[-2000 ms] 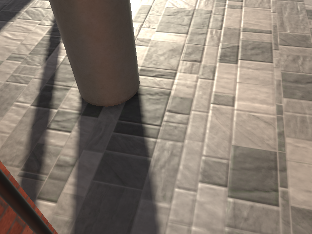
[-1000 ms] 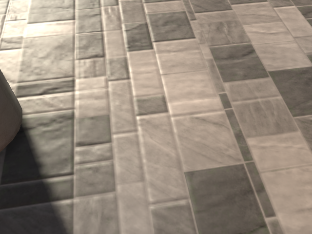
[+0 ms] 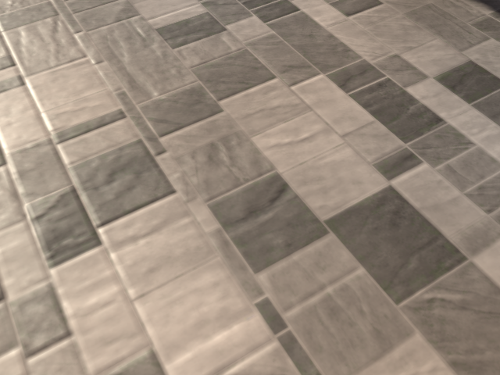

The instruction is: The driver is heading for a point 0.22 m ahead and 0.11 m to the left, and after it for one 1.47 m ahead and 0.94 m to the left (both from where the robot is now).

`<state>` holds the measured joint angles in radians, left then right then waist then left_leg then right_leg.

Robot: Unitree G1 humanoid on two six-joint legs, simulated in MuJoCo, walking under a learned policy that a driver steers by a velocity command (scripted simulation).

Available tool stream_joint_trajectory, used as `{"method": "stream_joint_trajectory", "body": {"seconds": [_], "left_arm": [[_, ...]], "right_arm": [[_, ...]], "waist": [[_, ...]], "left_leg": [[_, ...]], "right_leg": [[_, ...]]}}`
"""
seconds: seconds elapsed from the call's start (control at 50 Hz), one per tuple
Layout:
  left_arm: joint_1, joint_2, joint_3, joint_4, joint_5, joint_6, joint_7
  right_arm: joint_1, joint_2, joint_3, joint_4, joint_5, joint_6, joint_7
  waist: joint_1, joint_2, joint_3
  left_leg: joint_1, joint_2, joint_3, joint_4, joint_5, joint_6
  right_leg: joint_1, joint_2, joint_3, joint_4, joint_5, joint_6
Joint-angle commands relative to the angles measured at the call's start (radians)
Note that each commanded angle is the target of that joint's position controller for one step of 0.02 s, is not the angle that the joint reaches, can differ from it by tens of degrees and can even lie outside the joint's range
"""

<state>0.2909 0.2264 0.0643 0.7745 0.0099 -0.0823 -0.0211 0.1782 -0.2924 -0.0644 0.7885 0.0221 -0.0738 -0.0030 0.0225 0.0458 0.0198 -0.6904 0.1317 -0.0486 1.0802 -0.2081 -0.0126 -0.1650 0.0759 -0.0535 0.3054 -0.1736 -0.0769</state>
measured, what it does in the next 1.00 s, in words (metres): walks ahead, turning left: left foot, then right foot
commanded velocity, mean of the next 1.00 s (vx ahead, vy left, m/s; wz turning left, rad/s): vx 0.50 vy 0.00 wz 0.50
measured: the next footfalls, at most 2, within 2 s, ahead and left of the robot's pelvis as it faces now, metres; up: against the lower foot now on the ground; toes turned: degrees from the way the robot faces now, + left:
left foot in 0.30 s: +0.33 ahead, +0.17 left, +0.00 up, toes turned +11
right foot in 0.78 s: +0.63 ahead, +0.06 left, +0.00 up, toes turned +31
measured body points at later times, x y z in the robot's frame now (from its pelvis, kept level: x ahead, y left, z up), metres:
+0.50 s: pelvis +0.28 +0.09 +0.00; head +0.31 +0.11 +0.44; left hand +0.37 +0.39 -0.10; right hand +0.45 -0.15 -0.11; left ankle +0.29 +0.16 -0.75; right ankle +0.33 -0.08 -0.66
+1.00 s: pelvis +0.54 +0.13 +0.00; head +0.56 +0.13 +0.45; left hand +0.46 +0.41 -0.11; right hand +0.82 -0.02 -0.10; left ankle +0.48 +0.26 -0.66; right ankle +0.60 +0.04 -0.75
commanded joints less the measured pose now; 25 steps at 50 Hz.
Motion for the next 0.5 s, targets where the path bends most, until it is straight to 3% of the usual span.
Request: {"method": "stream_joint_trajectory", "body": {"seconds": [0.02,0.1,0.2,0.24,0.26,0.28,0.3,0.32,0.34,0.36,0.38,0.4,0.44,0.5], "left_arm": [[-0.043,0.133,0.030,-0.047,0.003,-0.030,0.014],[-0.018,0.157,0.030,-0.021,-0.006,-0.029,0.023],[0.034,0.189,0.041,0.021,-0.020,0.000,0.030],[0.011,0.219,0.048,0.015,-0.023,0.016,0.040],[0.003,0.236,0.053,0.011,-0.023,0.025,0.046],[-0.016,0.240,0.052,0.004,-0.024,0.034,0.051],[-0.006,0.220,0.041,-0.013,-0.016,0.029,0.058],[0.107,0.068,-0.008,-0.063,0.019,0.001,0.039],[0.040,0.136,-0.004,-0.068,-0.005,-0.039,0.019],[-0.058,0.183,0.009,-0.099,-0.042,-0.058,0.009],[-0.099,0.171,0.002,-0.115,-0.038,-0.067,0.013],[-0.119,0.171,0.005,-0.115,-0.016,-0.066,0.022],[-0.096,0.177,0.016,-0.121,0.000,-0.042,0.026],[-0.104,0.139,0.006,-0.126,0.009,-0.016,0.032]], "right_arm": [[0.014,-0.036,-0.007,-0.051,-0.002,0.007,0.003],[-0.108,-0.015,0.005,-0.091,-0.002,0.001,0.027],[-0.193,-0.025,0.009,-0.166,-0.003,0.005,0.061],[-0.157,-0.051,-0.002,-0.182,-0.006,0.010,0.069],[-0.089,-0.075,-0.015,-0.175,-0.008,0.014,0.069],[0.055,-0.114,-0.039,-0.143,-0.006,0.017,0.064],[0.219,-0.189,-0.070,-0.111,-0.004,0.021,0.048],[0.233,-0.302,-0.088,-0.115,-0.003,0.014,0.039],[0.276,-0.231,-0.068,-0.135,-0.003,0.007,0.040],[0.239,-0.183,-0.056,-0.134,-0.011,0.004,0.036],[0.174,-0.156,-0.048,-0.147,-0.007,0.002,0.033],[0.109,-0.128,-0.039,-0.161,-0.007,0.003,0.031],[0.060,-0.101,-0.027,-0.186,-0.020,0.003,0.026],[0.072,-0.130,-0.034,-0.178,-0.014,0.000,0.011]], "waist": [[-0.022,-0.081,-0.013],[0.027,-0.085,0.028],[0.050,-0.088,0.058],[0.016,-0.126,0.011],[-0.024,-0.146,-0.038],[-0.105,-0.132,-0.109],[-0.175,-0.061,-0.202],[-0.070,0.218,-0.301],[-0.135,0.143,-0.459],[-0.152,0.082,-0.324],[-0.117,-0.009,-0.223],[-0.075,-0.060,-0.147],[-0.018,-0.028,-0.106],[-0.005,-0.015,-0.073]], "left_leg": [[-0.029,0.007,-0.049,-0.116,0.175,-0.008],[0.013,-0.031,0.004,-0.350,0.352,0.015],[-0.055,-0.056,0.048,-0.455,0.208,0.064],[0.045,-0.110,0.112,-0.461,0.090,0.098],[0.145,-0.150,0.145,-0.458,0.039,0.118],[0.338,-0.194,0.161,-0.515,0.071,0.149],[0.647,-0.133,0.021,-0.531,0.149,0.200],[1.029,0.143,-0.533,-0.582,0.092,0.397],[1.135,0.211,-0.808,-0.735,-0.016,0.456],[1.054,0.176,-0.656,-0.751,0.006,0.393],[0.900,0.131,-0.526,-0.750,0.077,0.353],[0.746,0.096,-0.436,-0.763,0.187,0.330],[0.580,0.050,-0.359,-0.811,0.294,0.323],[0.467,0.016,-0.276,-0.836,0.378,0.319]], "right_leg": [[0.013,-0.283,0.102,-0.155,0.327,-0.153],[0.048,-0.277,0.011,-0.172,0.279,-0.107],[0.258,-0.346,-0.027,-0.085,0.412,-0.076],[0.287,-0.345,-0.060,0.030,0.715,-0.048],[0.287,-0.336,-0.079,0.139,0.872,-0.034],[0.233,-0.303,-0.109,0.330,0.927,-0.007],[0.016,-0.260,-0.114,0.608,0.704,0.032],[-0.458,-0.050,-0.062,0.998,-0.245,0.104],[-0.587,-0.014,0.162,1.134,-0.405,0.097],[-0.666,-0.072,0.182,1.128,-0.323,0.076],[-0.648,-0.119,0.168,1.043,-0.239,0.065],[-0.595,-0.149,0.154,0.954,-0.199,0.072],[-0.483,-0.174,0.152,0.867,-0.161,0.089],[-0.461,-0.167,0.119,0.726,-0.099,0.132]]}}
